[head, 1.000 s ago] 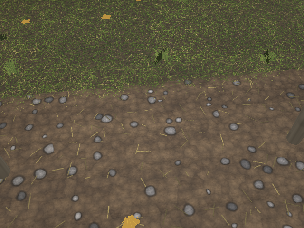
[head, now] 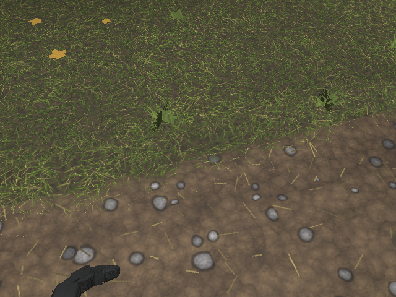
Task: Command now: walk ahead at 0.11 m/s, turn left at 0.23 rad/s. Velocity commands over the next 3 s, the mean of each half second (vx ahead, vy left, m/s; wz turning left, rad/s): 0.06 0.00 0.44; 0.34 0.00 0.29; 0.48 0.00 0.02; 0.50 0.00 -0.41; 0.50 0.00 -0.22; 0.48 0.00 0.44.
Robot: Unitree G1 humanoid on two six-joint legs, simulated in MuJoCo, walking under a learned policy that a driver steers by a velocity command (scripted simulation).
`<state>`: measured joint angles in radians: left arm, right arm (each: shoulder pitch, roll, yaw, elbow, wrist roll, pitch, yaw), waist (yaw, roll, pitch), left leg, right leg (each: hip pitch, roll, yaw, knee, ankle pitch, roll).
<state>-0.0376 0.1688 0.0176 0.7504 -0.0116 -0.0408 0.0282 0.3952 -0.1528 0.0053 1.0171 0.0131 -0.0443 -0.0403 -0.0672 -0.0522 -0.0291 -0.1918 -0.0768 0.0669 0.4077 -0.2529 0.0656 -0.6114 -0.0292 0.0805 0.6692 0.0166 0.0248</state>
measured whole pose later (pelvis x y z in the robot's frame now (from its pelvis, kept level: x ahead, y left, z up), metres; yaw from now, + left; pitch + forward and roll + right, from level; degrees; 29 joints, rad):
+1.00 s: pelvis +0.19 +0.05 -0.01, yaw +23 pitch +5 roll -1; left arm 0.05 0.26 0.07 0.75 -0.01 -0.11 -0.03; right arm 0.40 -0.28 -0.08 0.80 0.02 -0.03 -0.01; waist -0.07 0.03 -0.05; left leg -0.18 -0.03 -0.14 0.58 -0.42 0.03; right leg -0.41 0.03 -0.02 0.50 -0.18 -0.03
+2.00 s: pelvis +0.71 +0.21 -0.02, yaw +6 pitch +2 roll +2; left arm 0.07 0.27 0.06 0.71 -0.02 -0.03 -0.05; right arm 0.30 -0.29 -0.09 0.87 0.01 -0.05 -0.02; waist -0.04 -0.01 0.04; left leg 0.04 0.09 0.27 0.52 -0.46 -0.05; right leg -0.53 -0.01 -0.05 0.62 -0.14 -0.10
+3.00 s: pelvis +1.30 +0.26 -0.01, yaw +18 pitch +3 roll +1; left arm 0.03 0.28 0.03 0.64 0.02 -0.12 -0.02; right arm 0.38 -0.30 -0.07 0.74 0.02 -0.02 -0.02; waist -0.09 -0.02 0.01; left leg -0.11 -0.12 -0.23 0.53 -0.43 0.06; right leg -0.47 0.01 0.07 0.44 0.02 0.00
